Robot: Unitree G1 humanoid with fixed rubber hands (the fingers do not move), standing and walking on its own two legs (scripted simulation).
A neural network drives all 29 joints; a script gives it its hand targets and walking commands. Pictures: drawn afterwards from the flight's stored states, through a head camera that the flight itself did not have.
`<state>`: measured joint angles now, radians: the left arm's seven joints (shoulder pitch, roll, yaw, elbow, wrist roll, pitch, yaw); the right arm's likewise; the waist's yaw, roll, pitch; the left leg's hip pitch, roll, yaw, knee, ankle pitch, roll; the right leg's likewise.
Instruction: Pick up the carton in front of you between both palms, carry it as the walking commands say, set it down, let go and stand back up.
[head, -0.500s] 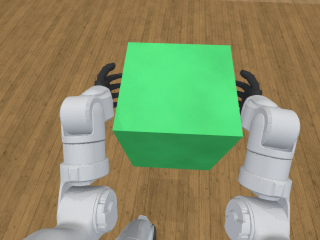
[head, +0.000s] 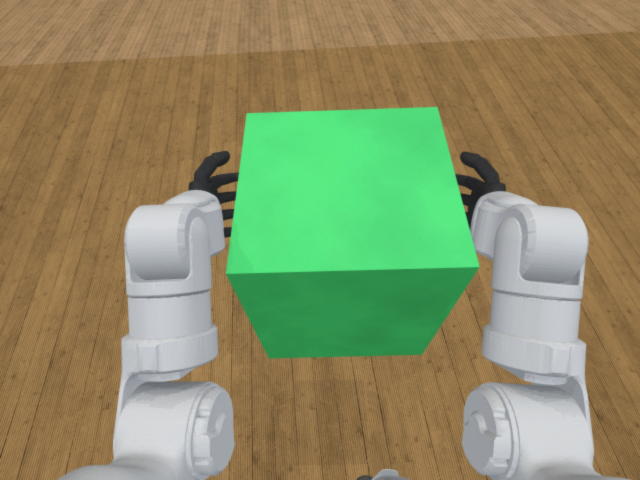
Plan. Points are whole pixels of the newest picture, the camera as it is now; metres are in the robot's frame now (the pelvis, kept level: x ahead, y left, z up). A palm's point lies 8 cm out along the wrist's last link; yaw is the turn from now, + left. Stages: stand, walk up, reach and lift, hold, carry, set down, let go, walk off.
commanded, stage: carry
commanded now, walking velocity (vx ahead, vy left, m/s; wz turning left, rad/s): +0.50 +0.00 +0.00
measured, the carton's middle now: (343, 246) +0.39 -0.02 +0.10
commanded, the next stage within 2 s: none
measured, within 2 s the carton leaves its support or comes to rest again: neither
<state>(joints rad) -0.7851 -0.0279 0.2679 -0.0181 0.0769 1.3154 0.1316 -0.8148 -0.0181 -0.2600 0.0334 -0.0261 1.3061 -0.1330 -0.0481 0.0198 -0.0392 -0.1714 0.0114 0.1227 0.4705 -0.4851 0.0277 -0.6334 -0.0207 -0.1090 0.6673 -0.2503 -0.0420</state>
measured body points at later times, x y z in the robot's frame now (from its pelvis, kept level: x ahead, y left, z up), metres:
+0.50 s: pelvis +0.25 -0.02 +0.02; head +0.26 -0.03 +0.47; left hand +0.64 +0.14 +0.20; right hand +0.64 -0.17 +0.19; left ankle +0.38 +0.07 -0.69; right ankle +0.14 -0.09 -0.70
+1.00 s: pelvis +0.34 -0.05 +0.04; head +0.32 -0.06 +0.49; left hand +0.71 +0.10 +0.21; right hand +0.72 -0.20 +0.21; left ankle +0.38 +0.07 -0.69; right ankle +0.34 -0.12 -0.69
